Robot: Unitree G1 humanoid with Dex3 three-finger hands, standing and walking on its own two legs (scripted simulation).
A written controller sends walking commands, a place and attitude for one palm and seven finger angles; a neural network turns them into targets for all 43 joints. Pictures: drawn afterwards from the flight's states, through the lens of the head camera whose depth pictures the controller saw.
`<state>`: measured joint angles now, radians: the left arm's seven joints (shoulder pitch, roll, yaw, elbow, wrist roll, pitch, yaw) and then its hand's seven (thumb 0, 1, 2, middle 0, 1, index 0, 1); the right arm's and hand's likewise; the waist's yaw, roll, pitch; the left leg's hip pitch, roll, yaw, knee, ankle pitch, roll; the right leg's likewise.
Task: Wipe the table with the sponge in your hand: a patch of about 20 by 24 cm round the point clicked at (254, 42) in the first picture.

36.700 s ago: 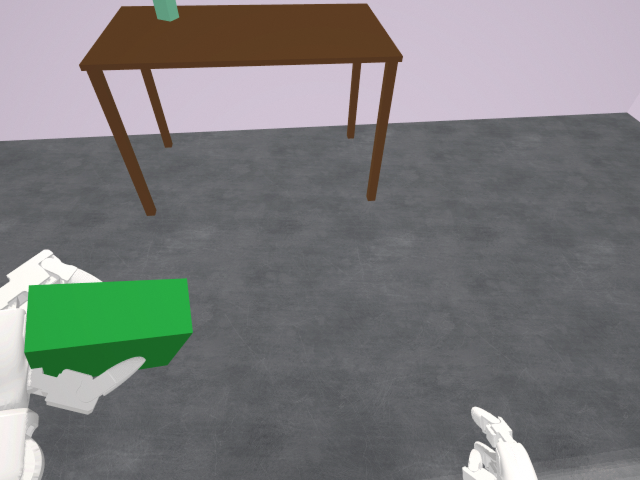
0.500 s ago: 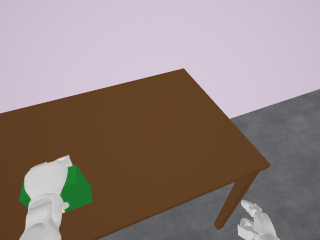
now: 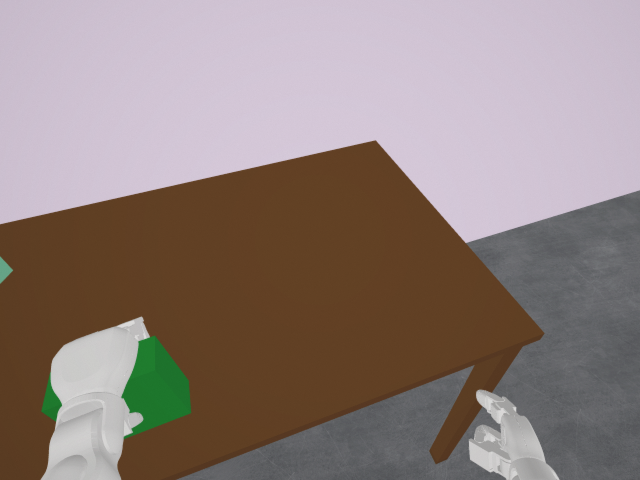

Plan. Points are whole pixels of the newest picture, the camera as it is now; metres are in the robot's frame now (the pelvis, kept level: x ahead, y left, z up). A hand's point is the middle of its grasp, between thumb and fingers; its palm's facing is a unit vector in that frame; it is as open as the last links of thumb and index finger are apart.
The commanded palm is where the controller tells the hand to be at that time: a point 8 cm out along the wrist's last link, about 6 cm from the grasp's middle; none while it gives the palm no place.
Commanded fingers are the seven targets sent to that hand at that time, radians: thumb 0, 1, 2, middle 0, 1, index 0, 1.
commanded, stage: lift the sponge slowly off the table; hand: left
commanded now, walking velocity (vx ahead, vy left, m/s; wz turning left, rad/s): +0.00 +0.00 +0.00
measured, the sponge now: (131, 400) +0.20 +0.29 -0.03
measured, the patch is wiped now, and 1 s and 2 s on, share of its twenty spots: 1.00 1.00 1.00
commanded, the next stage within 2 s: bring the sponge back beside the body in 1.78 s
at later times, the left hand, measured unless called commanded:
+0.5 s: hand (110, 390) +0.19 +0.29 +0.03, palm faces -0.02 -0.14 -0.99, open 9.7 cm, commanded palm +0.17 +0.28 +0.10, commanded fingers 0.00 0.10 1.30 -1.20 -1.60 -1.20 -1.60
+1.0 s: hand (95, 386) +0.18 +0.28 +0.07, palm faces +0.01 -0.14 -0.99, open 9.7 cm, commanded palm +0.16 +0.28 +0.14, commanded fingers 0.00 0.10 1.30 -1.20 -1.60 -1.20 -1.60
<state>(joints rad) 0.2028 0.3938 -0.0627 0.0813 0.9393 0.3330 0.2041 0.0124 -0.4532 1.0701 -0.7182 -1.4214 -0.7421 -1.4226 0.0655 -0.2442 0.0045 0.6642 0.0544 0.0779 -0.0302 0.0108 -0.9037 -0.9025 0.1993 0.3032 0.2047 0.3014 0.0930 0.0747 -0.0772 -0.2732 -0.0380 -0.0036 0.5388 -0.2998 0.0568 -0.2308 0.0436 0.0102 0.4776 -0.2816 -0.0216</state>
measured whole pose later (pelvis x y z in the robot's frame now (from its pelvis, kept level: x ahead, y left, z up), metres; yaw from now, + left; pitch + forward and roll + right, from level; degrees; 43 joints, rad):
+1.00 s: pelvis -0.02 -0.01 +0.01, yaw +1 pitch -4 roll -1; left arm 0.22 0.45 -0.05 -0.11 0.89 0.36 0.06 -0.01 -0.48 1.07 -0.77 -1.37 -0.79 -1.37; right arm 0.02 -0.27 0.02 0.69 0.04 0.06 -0.05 0.01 -0.90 -0.90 0.20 0.30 0.20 0.30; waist 0.13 0.10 0.00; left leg -0.12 -0.03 -0.02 0.43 -0.23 0.04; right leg -0.07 0.05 0.00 0.37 -0.22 -0.04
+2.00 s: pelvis -0.02 -0.01 +0.01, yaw +1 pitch -5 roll -1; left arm 0.12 0.51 -0.04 -0.19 0.87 0.42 -0.05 -0.01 -0.48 1.07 -0.77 -1.37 -0.79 -1.37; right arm -0.01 -0.27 0.04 0.68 0.05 0.06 -0.06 0.01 -0.90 -0.90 0.20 0.30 0.19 0.30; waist 0.13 0.10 0.01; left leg -0.12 -0.04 -0.02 0.41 -0.21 0.05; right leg -0.08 0.04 0.01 0.37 -0.21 -0.03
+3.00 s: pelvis -0.03 -0.02 +0.01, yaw +0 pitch -5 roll -1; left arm 0.27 0.50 -0.04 -0.34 0.85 0.47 -0.03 -0.01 -0.48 1.07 -0.77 -1.37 -0.79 -1.38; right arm -0.01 -0.26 0.05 0.67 0.04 0.06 -0.04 0.01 -0.90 -0.90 0.20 0.30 0.20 0.30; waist 0.13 0.12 0.00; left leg -0.12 -0.03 -0.01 0.43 -0.22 0.03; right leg -0.08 0.06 0.01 0.38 -0.21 -0.04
